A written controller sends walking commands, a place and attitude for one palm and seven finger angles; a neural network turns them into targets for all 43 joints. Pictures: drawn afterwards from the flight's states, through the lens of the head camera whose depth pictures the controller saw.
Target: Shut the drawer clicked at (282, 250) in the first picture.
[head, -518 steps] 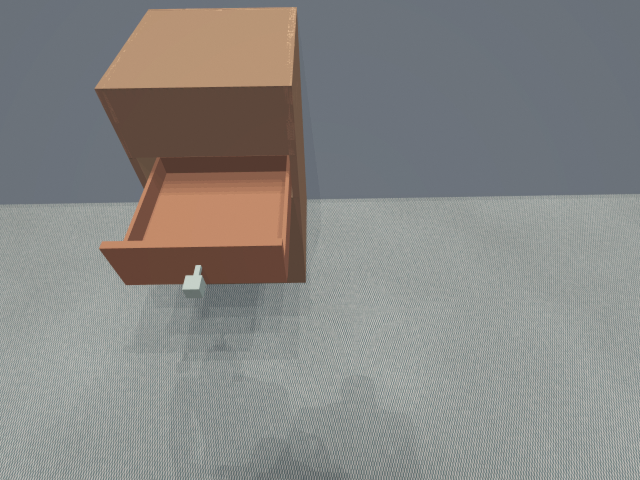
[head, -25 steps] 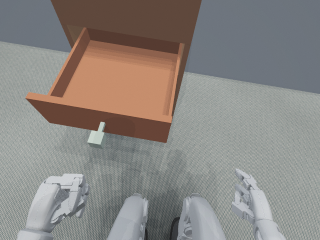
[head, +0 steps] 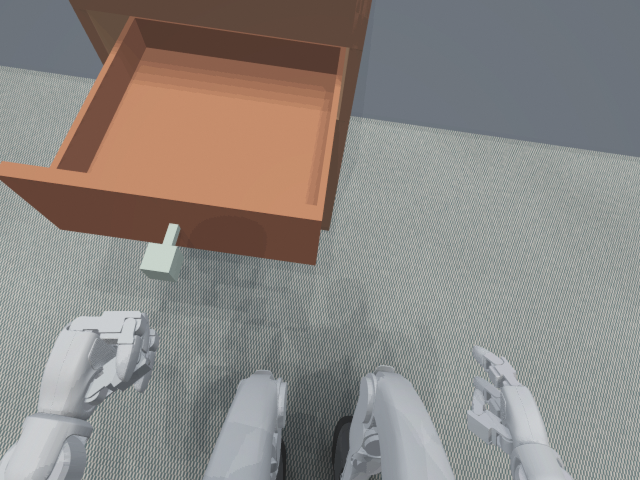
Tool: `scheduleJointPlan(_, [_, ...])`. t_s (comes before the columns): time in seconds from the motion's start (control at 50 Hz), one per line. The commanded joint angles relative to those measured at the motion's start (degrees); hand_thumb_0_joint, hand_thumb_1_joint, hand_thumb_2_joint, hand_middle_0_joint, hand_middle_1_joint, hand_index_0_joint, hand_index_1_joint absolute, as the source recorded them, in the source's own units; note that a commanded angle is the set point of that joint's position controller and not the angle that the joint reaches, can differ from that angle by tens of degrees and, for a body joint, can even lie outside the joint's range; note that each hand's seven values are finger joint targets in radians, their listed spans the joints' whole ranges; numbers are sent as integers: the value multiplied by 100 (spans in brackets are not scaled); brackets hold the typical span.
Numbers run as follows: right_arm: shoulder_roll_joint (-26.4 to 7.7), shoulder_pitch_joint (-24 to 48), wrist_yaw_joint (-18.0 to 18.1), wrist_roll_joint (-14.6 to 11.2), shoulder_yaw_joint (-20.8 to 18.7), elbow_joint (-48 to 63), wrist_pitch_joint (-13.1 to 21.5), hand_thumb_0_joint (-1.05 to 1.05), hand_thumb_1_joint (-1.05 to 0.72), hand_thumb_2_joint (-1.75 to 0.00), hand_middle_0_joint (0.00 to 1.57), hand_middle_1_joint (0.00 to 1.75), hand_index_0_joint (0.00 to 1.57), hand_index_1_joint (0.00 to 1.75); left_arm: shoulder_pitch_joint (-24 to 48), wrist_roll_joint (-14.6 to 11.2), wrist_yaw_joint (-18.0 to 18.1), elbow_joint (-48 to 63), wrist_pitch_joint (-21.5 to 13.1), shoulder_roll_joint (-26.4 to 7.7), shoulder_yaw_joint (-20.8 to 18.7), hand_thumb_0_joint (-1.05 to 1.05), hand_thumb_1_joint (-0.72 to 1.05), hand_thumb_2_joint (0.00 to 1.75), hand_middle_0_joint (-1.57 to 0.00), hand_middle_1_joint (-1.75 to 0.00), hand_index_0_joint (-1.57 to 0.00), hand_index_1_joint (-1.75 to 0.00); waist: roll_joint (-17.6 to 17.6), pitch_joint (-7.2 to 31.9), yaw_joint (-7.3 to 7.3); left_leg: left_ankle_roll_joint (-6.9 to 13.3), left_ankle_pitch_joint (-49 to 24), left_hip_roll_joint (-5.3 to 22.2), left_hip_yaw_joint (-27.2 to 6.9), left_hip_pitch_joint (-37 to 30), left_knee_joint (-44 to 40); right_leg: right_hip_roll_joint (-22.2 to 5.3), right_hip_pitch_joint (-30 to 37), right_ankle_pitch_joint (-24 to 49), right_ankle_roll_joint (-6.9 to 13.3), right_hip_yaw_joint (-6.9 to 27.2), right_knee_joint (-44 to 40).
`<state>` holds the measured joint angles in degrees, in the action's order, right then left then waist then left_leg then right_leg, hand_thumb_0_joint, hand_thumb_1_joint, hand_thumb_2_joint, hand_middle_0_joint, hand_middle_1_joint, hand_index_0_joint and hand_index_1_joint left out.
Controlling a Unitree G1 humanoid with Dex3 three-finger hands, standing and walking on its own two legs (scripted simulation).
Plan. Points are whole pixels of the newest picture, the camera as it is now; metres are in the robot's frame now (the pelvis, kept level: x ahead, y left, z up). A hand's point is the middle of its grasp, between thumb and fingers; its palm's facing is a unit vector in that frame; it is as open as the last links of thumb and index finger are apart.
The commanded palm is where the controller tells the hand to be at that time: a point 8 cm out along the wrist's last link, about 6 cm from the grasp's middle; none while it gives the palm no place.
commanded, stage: bring the fist close to the handle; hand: left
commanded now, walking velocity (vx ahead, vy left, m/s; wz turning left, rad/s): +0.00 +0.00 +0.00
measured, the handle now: (167, 250) +0.39 +0.23 -0.04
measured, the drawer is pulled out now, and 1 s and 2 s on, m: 0.30 0.30 0.20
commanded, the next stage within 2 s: push the drawer shut in 0.88 s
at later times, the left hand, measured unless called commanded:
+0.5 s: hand (171, 336) +0.28 +0.20 -0.04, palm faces -0.10 -0.99 -0.03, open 3.3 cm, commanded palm +0.27 +0.25 -0.04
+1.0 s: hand (183, 330) +0.29 +0.18 -0.04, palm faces -0.10 -0.99 -0.05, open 3.3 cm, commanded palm +0.27 +0.24 -0.04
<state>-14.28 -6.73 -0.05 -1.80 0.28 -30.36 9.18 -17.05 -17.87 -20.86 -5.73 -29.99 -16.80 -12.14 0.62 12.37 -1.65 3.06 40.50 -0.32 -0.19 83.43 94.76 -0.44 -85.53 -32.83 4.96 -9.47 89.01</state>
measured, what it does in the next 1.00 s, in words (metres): stands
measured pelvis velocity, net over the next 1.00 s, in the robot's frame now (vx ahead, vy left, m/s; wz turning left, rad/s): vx -0.01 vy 0.01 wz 0.00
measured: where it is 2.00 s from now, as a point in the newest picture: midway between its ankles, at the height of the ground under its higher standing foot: outside the picture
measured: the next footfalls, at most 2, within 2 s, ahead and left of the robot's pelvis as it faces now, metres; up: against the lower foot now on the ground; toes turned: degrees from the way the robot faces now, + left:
none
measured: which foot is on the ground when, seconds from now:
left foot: down 0.00-1.00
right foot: down 0.00-1.00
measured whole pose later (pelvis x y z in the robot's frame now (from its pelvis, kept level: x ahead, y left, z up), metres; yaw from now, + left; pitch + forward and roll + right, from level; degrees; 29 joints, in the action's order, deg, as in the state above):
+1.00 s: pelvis -0.01 +0.01 -0.03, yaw +0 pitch +33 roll -4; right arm -15.6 -5.3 -1.7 -1.5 1.5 -29.0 3.8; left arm -5.1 -13.2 -15.2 -10.2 -28.9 -15.8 -7.5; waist 0.8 12.6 -1.5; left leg 4.2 41.7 -1.2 1.1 92.1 101.0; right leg -1.8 -94.5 -34.0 4.3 -8.6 95.7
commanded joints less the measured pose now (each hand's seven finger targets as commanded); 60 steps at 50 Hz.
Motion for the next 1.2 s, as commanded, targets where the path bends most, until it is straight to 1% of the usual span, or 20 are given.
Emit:
scheduleJointPlan(0.0, [-907, 25, 79, -16, -373, 792, 337, 0, -90, -90, 20, 30, 20, 30, 179, -117, -65, 811, -396, -738, -434, 0, 90, 90, -140, -160, -140, -160, 125, 2083, 20, -75, -1607, -54, -404, -472, -1108, 55, 2208, 313, -256, 1169, -1175])
scheduleJointPlan(0.02, [-929, 21, 87, -5, -349, 763, 351, 0, -90, -90, 20, 30, 20, 30, 425, -109, -81, 831, -436, -759, -379, 0, 90, 90, -140, -160, -140, -160, 152, 2122, -40, -61, -1636, -48, -447, -470, -1062, 73, 2086, 363, -247, 1129, -1080])
scheduleJointPlan(0.1, [-1002, -9, 79, 5, -352, 746, 373, 0, -90, -90, 20, 30, 20, 30, 577, -100, -78, 779, -498, -799, -415, 0, 90, 90, -140, -160, -140, -160, 279, 2276, 40, -84, -1619, -57, -478, -600, -1064, 70, 1838, 345, -229, 1028, -902])
scheduleJointPlan(0.24, [-1092, -12, 5, 20, -327, 786, 272, 0, -90, -90, 20, 30, 20, 30, 918, 24, 83, 683, -319, -702, -222, 0, 90, 90, -140, -160, -140, -160, 386, 2463, 34, -116, -1656, -86, -576, -752, -1060, 60, 1391, 457, -218, 813, -565])
scheduleJointPlan(0.26, [-1106, -17, -6, 10, -328, 812, 236, 0, -90, -90, 20, 30, 20, 30, 872, 59, 121, 633, -298, -698, -231, 0, 90, 90, -140, -160, -140, -160, 415, 2410, 84, -143, -1580, -82, -613, -782, -1121, 65, 1289, 385, -210, 765, -514])
scheduleJointPlan(0.28, [-1101, 23, -11, 17, -312, 821, 221, 0, -90, -90, 20, 30, 20, 30, 1016, 68, 152, 655, -274, -581, -78, 0, 90, 90, -140, -160, -140, -160, 367, 2388, -3, -127, -1572, -91, -613, -743, -1067, 58, 1232, 412, -217, 768, -502])
scheduleJointPlan(0.34, [-1143, -21, -33, 33, -301, 801, 157, 0, -90, -90, 20, 30, 20, 30, 1308, 161, 285, 656, -293, -684, -120, 0, 90, 90, -140, -160, -140, -160, 453, 2437, 4, -165, -1481, -96, -692, -796, -1074, 59, 977, 357, -203, 702, -354])
scheduleJointPlan(0.46, [-1173, -47, -57, 64, -291, 758, 60, 0, -90, -90, 20, 30, 20, 30, 1818, 326, 487, 448, -377, -552, 88, 0, 90, 90, -140, -160, -140, -160, 468, 2470, -80, -223, -1379, -103, -810, -814, -978, 23, 582, 320, -199, 642, -138])
scheduleJointPlan(0.52, [-1190, -53, -71, 50, -294, 850, -34, 0, -90, -90, 20, 30, 20, 30, 1564, 352, 493, 595, -337, -694, -26, 0, 90, 90, -140, -160, -140, -160, 519, 2721, 68, -257, -1581, -95, -834, -995, -1064, 31, 739, 423, -182, 645, -119])
scheduleJointPlan(0.58, [-1164, -17, -98, 27, -282, 927, -148, 0, -90, -90, 20, 30, 20, 30, 1526, 346, 509, 815, -202, -640, 42, 0, 90, 90, -140, -160, -140, -160, 564, 2816, 88, -251, -1610, -92, -817, -1048, -1106, 22, 890, 472, -192, 682, -178])
scheduleJointPlan(0.68, [-1118, -51, -84, 1, -273, 929, -265, 0, -90, -90, 20, 30, 20, 30, 1426, 354, 599, 830, -53, -536, 96, 0, 90, 90, -140, -160, -140, -160, 390, 2719, 16, -237, -1765, -72, -832, -1001, -1059, 46, 910, 594, -214, 659, -197])
scheduleJointPlan(0.8, [-1067, -78, -69, 30, -271, 819, -243, 0, -90, -90, 20, 30, 20, 30, 1567, 392, 650, 701, -192, -430, 235, 0, 90, 90, -140, -160, -140, -160, 278, 2577, -88, -200, -1842, -101, -749, -805, -921, 39, 964, 665, -222, 695, -244])
scheduleJointPlan(0.88, [-1045, -80, -83, 32, -283, 827, -247, 0, -90, -90, 20, 30, 20, 30, 1379, 395, 612, 612, -267, -526, 126, 0, 90, 90, -140, -160, -140, -160, 271, 2621, 9, -178, -1886, -115, -657, -720, -899, 44, 1174, 719, -211, 759, -287])
scheduleJointPlan(0.92, [-1027, -84, -76, 26, -287, 842, -258, 0, -90, -90, 20, 30, 20, 30, 1287, 374, 575, 558, -268, -602, 36, 0, 90, 90, -140, -160, -140, -160, 116, 2689, 16, -134, -1927, -118, -600, -601, -826, 61, 1377, 819, -222, 816, -330])
scheduleJointPlan(0.94, [-1021, -71, -75, 22, -295, 864, -270, 0, -90, -90, 20, 30, 20, 30, 1180, 370, 561, 564, -272, -637, -44, 0, 90, 90, -140, -160, -140, -160, 185, 2695, 89, -140, -1956, -114, -565, -593, -846, 58, 1446, 852, -221, 836, -340])
scheduleJointPlan(0.98, [-996, -27, -77, 20, -286, 869, -287, 0, -90, -90, 20, 30, 20, 30, 1458, 353, 544, 664, -277, -607, 34, 0, 90, 90, -140, -160, -140, -160, 238, 2644, 7, -115, -1837, -120, -536, -467, -800, 43, 1471, 777, -234, 898, -393])
scheduleJointPlan(1.04, [-986, -75, -25, 41, -265, 770, -268, 0, -90, -90, 20, 30, 20, 30, 1912, 332, 562, 547, -332, -813, -190, 0, 90, 90, -140, -160, -140, -160, 148, 2608, -62, -75, -1693, -116, -471, -193, -622, 52, 1568, 650, -248, 1038, -477])
scheduleJointPlan(1.12, [-1006, -119, 39, 51, -245, 649, -211, 0, -90, -90, 20, 30, 20, 30, 2502, 304, 472, 300, -401, -838, -176, 0, 90, 90, -140, -160, -140, -160, 231, 2545, -177, -56, -1565, -99, -454, -90, -501, 59, 1451, 506, -251, 1085, -519])
scheduleJointPlan(1.16, [-1052, -160, 44, 56, -250, 637, -193, 0, -90, -90, 20, 30, 20, 30, 2552, 286, 389, 252, -392, -932, -271, 0, 90, 90, -140, -160, -140, -160, 373, 2782, -98, -72, -1685, -96, -453, -217, -520, 50, 1539, 623, -238, 1056, -468])
scheduleJointPlan(1.18, [-1049, -139, 34, 57, -246, 645, -195, 0, -90, -90, 20, 30, 20, 30, 2479, 279, 330, 165, -334, -820, -144, 0, 90, 90, -140, -160, -140, -160, 460, 2788, -101, -79, -1731, -99, -434, -278, -529, 49, 1539, 671, -232, 1066, -499])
